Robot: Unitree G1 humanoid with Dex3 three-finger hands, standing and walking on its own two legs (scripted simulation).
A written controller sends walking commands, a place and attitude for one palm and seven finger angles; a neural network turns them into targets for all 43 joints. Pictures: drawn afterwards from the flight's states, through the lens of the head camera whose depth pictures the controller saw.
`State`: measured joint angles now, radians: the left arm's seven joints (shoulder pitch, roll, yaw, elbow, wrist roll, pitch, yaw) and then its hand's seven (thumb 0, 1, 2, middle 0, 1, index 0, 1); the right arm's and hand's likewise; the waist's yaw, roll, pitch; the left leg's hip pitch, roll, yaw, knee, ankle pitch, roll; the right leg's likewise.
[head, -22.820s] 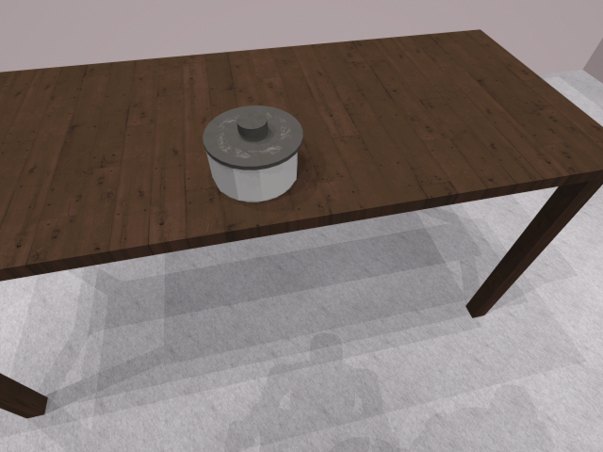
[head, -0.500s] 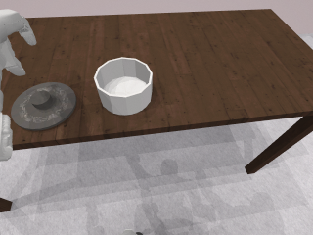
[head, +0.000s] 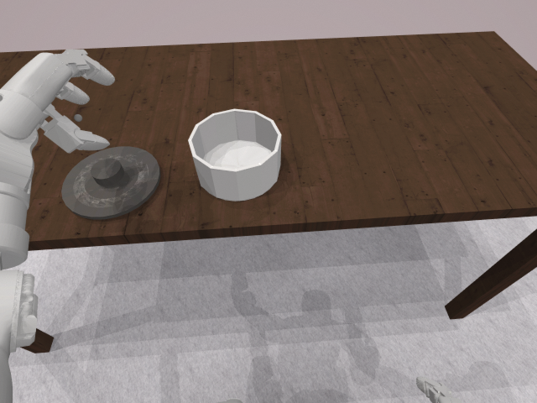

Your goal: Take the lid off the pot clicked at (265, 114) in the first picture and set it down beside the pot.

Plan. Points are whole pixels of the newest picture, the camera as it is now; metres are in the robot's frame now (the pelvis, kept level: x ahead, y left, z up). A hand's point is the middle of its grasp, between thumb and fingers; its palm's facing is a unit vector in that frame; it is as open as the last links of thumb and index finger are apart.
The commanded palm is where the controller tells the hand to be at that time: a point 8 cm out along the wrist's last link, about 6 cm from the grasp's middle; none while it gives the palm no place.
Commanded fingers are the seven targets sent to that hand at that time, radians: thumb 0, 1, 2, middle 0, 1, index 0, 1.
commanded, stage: draw the hand back to the body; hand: left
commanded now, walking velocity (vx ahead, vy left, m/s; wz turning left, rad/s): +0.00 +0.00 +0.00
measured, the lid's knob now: (107, 171) +0.49 +0.31 +0.03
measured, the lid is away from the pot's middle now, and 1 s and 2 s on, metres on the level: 0.24 0.24 0.24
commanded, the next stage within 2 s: step back with the hand held close in 1.70 s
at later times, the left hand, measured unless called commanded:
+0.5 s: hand (72, 127) +0.38 +0.24 +0.23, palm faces +0.45 -0.86 -0.25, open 9.7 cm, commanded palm +0.32 +0.27 +0.24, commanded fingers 0.00 0.51 0.85 -0.28 -0.48 -0.28 -0.48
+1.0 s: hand (78, 184) +0.30 +0.21 +0.22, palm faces +0.45 -0.85 -0.27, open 7.6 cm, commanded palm +0.24 +0.24 +0.23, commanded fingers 0.00 0.90 0.90 -0.20 -0.30 -0.20 -0.30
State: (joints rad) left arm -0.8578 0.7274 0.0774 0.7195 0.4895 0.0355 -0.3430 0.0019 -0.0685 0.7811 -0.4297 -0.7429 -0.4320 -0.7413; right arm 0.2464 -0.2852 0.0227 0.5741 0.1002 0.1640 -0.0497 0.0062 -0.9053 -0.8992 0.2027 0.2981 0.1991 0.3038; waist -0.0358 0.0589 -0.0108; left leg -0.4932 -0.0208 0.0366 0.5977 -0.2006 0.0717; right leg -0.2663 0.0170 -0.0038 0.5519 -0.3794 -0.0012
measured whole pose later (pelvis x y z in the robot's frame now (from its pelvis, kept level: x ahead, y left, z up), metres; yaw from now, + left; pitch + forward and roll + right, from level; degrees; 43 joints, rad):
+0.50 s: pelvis +0.02 -0.04 +0.02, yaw -2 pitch -1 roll +0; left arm -0.32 0.48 0.37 0.24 -0.07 -0.04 0.09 0.00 0.27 0.82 -0.34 -0.58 -0.34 -0.58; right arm 0.21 -0.29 0.03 0.66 0.05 -0.01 -0.05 0.01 -0.90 -0.90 0.20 0.30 0.20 0.30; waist 0.01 0.04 0.01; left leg -0.24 0.02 0.05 0.42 -0.16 0.01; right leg -0.02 0.05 0.03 0.35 -0.31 -0.04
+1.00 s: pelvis +0.02 -0.06 +0.02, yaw -2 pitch -3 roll +1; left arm 0.01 0.38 0.37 -0.11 -0.11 -0.06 0.07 0.01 0.84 0.89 -0.22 -0.33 -0.22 -0.33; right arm 0.13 -0.25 0.02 0.66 0.03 -0.03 -0.06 0.01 -0.90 -0.90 0.20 0.30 0.20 0.30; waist 0.05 0.05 0.02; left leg -0.17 0.03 0.04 0.38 -0.15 -0.01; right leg 0.05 0.06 0.02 0.31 -0.30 -0.06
